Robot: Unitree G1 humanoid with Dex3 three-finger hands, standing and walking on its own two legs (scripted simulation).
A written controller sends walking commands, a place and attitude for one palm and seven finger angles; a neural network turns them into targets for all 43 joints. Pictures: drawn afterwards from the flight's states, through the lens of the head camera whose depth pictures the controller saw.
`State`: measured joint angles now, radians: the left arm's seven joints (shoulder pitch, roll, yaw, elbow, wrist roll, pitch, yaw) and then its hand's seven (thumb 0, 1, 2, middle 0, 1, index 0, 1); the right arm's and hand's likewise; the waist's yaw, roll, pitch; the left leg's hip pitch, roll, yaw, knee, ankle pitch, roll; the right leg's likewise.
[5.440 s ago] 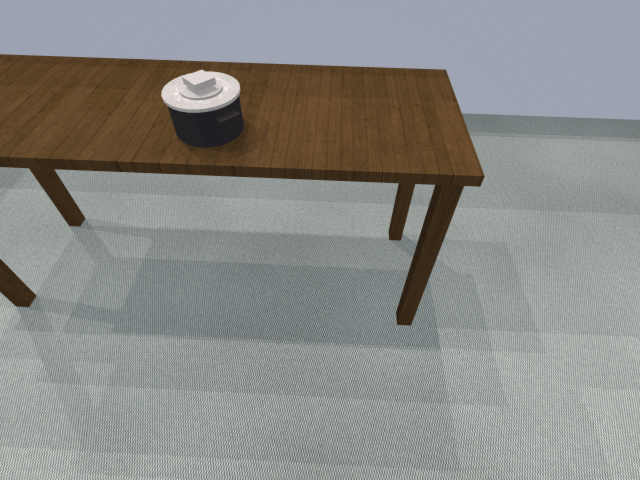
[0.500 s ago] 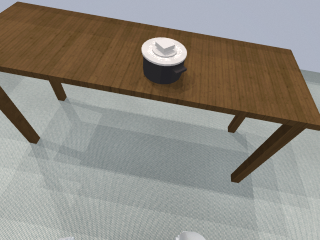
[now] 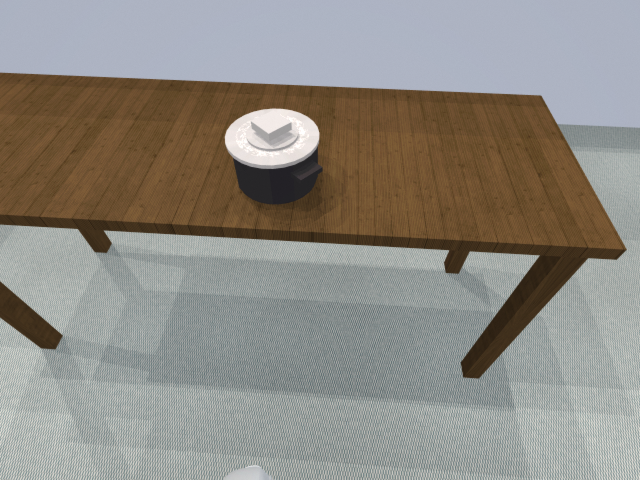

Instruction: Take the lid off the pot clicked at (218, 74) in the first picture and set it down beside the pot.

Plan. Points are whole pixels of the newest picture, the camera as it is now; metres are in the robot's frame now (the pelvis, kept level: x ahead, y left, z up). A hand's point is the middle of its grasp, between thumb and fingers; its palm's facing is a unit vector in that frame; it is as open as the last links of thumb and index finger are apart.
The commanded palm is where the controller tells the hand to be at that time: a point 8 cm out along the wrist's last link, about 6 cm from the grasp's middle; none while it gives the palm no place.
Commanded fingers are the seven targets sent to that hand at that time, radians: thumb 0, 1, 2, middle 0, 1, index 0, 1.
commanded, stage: take the last steps up to it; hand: left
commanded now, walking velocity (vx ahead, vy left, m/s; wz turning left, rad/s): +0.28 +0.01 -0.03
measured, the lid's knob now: (271, 125) +0.67 +0.13 +0.06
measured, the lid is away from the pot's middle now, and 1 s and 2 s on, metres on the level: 0.00 0.00 0.00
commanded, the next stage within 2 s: come to a stop and stand still in 0.34 s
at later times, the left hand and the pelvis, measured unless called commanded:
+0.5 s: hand (221, 399) +0.26 +0.18 -0.16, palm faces -0.04 -0.98 -0.20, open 7.4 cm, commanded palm none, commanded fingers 0.00 0.90 0.90 -0.20 -0.30 -0.20 -0.30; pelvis +0.16 +0.00 -0.01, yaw -2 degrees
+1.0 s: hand (165, 436) +0.21 +0.26 -0.18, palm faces +0.05 -0.96 -0.28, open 7.4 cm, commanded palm none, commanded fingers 0.00 0.90 0.90 -0.20 -0.30 -0.20 -0.30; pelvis +0.15 +0.05 -0.02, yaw +0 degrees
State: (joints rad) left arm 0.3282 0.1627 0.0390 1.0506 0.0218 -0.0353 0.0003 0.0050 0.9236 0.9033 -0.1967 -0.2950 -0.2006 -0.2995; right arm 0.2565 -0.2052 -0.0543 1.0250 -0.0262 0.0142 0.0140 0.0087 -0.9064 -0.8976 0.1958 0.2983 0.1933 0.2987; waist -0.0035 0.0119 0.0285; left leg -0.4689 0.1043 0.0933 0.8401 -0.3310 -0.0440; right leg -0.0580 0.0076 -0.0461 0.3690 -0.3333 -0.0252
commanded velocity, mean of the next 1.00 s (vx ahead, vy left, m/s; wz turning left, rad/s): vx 0.00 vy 0.04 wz -0.01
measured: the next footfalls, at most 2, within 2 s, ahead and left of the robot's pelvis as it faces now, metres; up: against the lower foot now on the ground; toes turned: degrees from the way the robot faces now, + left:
left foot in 0.10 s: +0.12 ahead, +0.13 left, +0.00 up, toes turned +8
right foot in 0.52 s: +0.27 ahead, -0.12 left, +0.00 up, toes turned -7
